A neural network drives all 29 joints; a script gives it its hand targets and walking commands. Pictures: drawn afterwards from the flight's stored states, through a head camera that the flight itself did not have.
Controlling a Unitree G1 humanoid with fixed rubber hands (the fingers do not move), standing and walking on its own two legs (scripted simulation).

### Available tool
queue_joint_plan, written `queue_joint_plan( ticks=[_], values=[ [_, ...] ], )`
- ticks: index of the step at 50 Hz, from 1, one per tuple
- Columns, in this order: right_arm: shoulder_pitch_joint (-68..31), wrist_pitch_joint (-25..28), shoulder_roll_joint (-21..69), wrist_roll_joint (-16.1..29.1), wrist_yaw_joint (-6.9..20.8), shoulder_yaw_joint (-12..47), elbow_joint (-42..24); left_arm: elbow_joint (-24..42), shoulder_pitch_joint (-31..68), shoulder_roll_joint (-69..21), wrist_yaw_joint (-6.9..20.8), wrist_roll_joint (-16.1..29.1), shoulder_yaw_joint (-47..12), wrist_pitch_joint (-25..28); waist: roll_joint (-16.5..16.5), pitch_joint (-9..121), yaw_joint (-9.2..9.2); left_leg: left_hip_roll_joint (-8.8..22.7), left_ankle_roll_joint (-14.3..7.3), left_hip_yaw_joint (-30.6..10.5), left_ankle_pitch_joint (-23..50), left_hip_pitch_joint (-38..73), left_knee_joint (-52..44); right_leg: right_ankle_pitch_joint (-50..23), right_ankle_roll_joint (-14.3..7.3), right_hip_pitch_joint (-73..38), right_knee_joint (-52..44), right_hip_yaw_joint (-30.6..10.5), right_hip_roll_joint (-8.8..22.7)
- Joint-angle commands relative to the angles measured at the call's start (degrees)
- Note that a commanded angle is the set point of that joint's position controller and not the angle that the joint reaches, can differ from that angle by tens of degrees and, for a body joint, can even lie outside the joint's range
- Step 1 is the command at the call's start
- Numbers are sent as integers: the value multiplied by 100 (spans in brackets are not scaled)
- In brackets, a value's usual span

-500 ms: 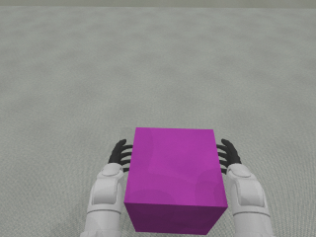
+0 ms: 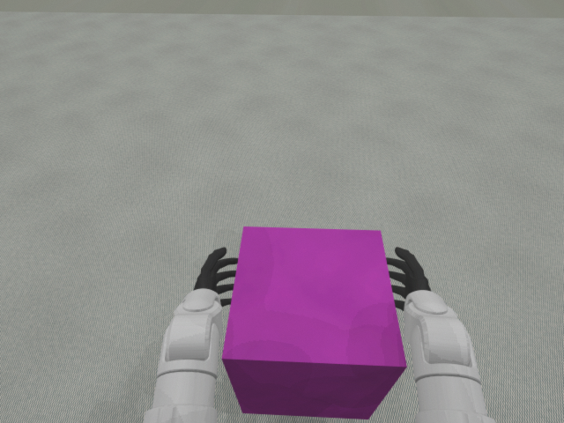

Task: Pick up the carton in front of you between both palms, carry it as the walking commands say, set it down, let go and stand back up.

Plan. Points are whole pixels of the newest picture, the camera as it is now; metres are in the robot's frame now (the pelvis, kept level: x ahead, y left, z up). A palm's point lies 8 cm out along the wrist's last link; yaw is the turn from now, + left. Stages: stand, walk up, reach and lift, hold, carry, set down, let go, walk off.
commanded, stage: carry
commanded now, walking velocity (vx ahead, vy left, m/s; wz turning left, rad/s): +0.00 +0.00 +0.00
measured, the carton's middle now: (308, 326) +0.28 +0.00 -0.04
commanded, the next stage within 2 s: hold in 0.88 s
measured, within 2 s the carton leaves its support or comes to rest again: neither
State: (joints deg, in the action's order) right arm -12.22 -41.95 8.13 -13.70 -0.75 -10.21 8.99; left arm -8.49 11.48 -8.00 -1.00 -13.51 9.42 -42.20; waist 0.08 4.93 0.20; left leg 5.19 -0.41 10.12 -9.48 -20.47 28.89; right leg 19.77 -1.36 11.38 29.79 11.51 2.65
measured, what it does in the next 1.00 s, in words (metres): stands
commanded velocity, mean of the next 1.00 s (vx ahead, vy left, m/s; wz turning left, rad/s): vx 0.00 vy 0.00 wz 0.00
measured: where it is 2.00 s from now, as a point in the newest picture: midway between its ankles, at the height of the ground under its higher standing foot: outside the picture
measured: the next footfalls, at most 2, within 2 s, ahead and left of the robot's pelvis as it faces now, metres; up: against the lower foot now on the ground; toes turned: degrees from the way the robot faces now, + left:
none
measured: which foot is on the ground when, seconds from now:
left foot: down 0.00-1.00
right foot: down 0.00-1.00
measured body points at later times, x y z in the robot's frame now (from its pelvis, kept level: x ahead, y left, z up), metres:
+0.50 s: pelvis -0.01 -0.01 +0.00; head -0.03 -0.01 +0.45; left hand +0.29 +0.14 +0.03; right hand +0.29 -0.16 +0.03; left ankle +0.06 +0.12 -0.73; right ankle -0.04 -0.09 -0.73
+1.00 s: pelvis -0.01 -0.01 +0.01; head -0.02 -0.01 +0.46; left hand +0.29 +0.12 +0.03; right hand +0.27 -0.18 +0.03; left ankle +0.06 +0.14 -0.73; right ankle -0.04 -0.09 -0.73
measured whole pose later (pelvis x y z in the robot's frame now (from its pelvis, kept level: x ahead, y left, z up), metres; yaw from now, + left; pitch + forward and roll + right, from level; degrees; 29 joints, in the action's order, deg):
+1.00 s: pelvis -0.01 -0.01 +0.01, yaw -6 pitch -4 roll +1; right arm -12.9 -39.2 8.3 -14.6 0.0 -8.7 11.4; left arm -5.9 8.9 -7.6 -1.2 -13.4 9.8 -41.1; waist 0.5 -2.2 -1.2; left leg 2.4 0.4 -3.0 -6.3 -11.4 22.6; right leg 15.8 -2.8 5.3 25.0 4.9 -0.9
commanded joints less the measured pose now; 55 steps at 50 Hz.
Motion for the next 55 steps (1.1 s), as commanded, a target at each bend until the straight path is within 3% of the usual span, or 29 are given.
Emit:
queue_joint_plan(
  ticks=[1,44,45,46,47,48,50,51,52,55],
  values=[
    [-2366,151,5052,1363,1244,3156,-255,356,2518,-5023,1233,1368,-3142,194,-28,1233,-2,482,-50,-539,1015,916,-214,-1010,-28,122,-628,-603,686],
    [-2344,145,5032,1355,1235,3166,-265,379,2489,-5012,1243,1380,-3137,193,21,1263,-8,463,48,-447,963,817,-119,-1456,-82,179,-545,-592,704],
    [-1894,224,5119,1322,1268,3025,39,543,1836,-5034,1248,1310,-3012,191,694,368,-105,-1235,-150,-1132,1475,2445,-254,-3113,-86,476,-1153,-1991,-226],
    [-1777,387,5033,1102,1196,2898,38,826,2138,-4829,1278,1363,-3004,282,612,656,101,-1129,-168,-1375,1805,2313,-284,-3539,-25,-64,-990,-2039,-294],
    [-1798,444,5015,1019,1150,2813,-64,827,2256,-4908,1294,1397,-3109,316,387,874,112,-1101,-130,-1422,1843,2039,-396,-3882,53,-691,-890,-2017,-352],
    [-1651,486,4921,898,1083,2651,68,863,2387,-4857,1366,1476,-3188,359,341,908,242,-1099,-88,-1399,1757,1787,-490,-3531,37,-1198,-978,-1977,-396],
    [-1926,545,5035,937,1081,2689,38,757,2618,-4901,1426,1520,-3269,420,189,945,236,-1153,-4,-1344,1418,1700,-607,-3233,99,-1414,-1036,-1862,-454],
    [-2092,545,5125,999,1107,2795,52,662,2676,-4905,1435,1473,-3244,440,263,863,154,-1155,9,-1337,1113,1753,-652,-2742,125,-1298,-1088,-1802,-462],
    [-2397,535,5172,1096,1193,2959,40,500,2590,-4960,1398,1340,-3079,434,174,722,-89,-1184,19,-1312,993,1694,-697,-2507,161,-1186,-1078,-1777,-493],
    [-3276,586,5102,1170,1502,2921,534,-301,2699,-5158,1289,906,-2360,461,224,257,-533,-1161,-23,-1318,256,1545,-785,-1211,186,-735,-1125,-1674,-560]
  ],
)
